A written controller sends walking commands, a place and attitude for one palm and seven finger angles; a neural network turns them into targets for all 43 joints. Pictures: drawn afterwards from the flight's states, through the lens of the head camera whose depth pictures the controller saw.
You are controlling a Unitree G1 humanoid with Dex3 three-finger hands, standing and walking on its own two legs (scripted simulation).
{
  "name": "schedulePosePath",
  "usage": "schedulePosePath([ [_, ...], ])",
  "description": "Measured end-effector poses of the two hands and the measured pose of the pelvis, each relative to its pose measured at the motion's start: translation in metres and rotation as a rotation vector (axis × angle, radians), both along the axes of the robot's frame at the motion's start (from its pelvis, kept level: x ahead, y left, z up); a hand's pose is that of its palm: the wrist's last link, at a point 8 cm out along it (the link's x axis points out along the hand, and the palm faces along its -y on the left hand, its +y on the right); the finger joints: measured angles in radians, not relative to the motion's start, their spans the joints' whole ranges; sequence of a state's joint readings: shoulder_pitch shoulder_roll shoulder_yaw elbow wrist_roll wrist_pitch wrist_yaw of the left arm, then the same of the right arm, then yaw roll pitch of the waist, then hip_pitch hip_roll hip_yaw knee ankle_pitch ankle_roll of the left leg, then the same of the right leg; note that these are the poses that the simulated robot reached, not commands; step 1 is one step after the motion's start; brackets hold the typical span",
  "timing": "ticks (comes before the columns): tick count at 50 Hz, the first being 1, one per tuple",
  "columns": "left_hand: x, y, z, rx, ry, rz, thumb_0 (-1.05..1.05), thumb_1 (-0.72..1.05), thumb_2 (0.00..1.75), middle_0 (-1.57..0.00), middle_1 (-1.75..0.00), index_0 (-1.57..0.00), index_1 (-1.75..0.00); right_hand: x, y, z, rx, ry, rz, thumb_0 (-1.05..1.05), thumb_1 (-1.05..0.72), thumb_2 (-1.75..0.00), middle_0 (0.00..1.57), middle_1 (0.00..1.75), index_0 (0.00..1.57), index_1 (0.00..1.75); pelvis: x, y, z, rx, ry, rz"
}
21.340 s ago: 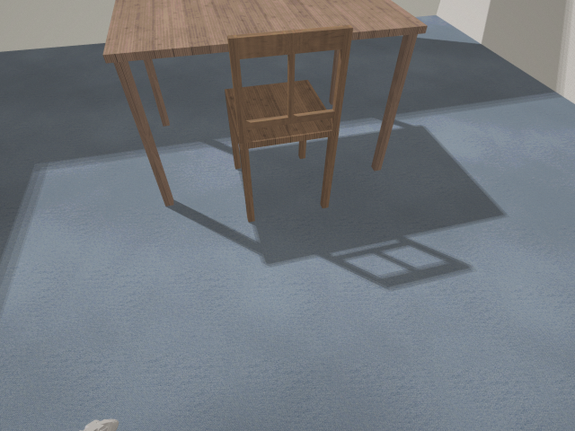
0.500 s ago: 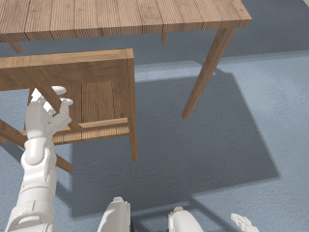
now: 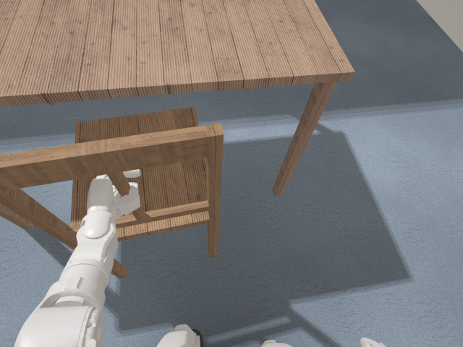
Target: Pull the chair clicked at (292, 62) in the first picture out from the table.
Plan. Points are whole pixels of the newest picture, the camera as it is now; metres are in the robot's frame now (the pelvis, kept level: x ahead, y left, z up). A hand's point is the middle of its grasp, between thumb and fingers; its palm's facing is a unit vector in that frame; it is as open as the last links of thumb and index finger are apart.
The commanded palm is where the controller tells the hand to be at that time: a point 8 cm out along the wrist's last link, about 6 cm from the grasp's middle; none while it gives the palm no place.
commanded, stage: step backward, pulling the chair out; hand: left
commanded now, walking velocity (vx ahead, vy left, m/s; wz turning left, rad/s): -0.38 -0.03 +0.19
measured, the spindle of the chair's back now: (128, 195) +0.42 +0.21 -0.10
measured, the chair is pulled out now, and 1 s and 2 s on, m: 0.05 0.17 0.27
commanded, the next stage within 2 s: none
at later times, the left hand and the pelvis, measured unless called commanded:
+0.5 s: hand (152, 249) +0.29 +0.14 -0.05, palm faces +0.09 -0.98 -0.18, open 5.1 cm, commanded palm +0.28 +0.19 -0.05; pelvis -0.07 -0.02 +0.01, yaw +2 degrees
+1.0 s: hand (151, 252) +0.28 +0.14 -0.05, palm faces +0.07 -0.98 -0.19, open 5.2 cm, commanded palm +0.28 +0.19 -0.04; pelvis -0.07 -0.02 +0.01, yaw +4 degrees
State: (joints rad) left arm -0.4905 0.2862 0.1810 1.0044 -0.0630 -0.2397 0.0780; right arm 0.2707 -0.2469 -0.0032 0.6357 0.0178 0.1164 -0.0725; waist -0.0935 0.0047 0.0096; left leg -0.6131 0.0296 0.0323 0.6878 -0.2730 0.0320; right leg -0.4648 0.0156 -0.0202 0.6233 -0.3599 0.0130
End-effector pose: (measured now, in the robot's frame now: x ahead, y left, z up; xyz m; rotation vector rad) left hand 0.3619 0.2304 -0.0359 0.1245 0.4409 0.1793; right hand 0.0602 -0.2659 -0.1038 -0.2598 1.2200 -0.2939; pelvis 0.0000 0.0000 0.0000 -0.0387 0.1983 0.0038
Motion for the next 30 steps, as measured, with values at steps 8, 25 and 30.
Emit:
schedulePosePath([
  [8,-0.033,-0.017,0.002,0.015,0.028,-0.023,0.02,0.72,0.78,-0.26,-1.06,-0.47,-1.45,-0.014,0.005,-0.006,0.059,-0.012,-0.004,0.01,-0.91,-0.9,0.2,0.3,0.2,0.3,-0.021,-0.011,0.007,-0.011,-0.035,-0.001],
  [25,-0.099,-0.045,0.004,0.018,0.07,-0.042,0.02,0.71,0.78,-0.25,-1.11,-0.5,-1.45,-0.032,-0.016,-0.005,0.026,-0.144,0.043,0.01,-0.91,-0.9,0.2,0.3,0.2,0.3,-0.066,-0.023,0.006,-0.004,-0.138,0.033],
  [30,-0.104,-0.045,0.004,0.023,0.068,-0.055,0.02,0.7,0.79,-0.25,-1.12,-0.5,-1.45,-0.04,-0.019,-0.002,-0.001,-0.144,0.048,0.01,-0.91,-0.9,0.2,0.3,0.2,0.3,-0.067,-0.019,0.007,0.0,-0.154,0.034],
])
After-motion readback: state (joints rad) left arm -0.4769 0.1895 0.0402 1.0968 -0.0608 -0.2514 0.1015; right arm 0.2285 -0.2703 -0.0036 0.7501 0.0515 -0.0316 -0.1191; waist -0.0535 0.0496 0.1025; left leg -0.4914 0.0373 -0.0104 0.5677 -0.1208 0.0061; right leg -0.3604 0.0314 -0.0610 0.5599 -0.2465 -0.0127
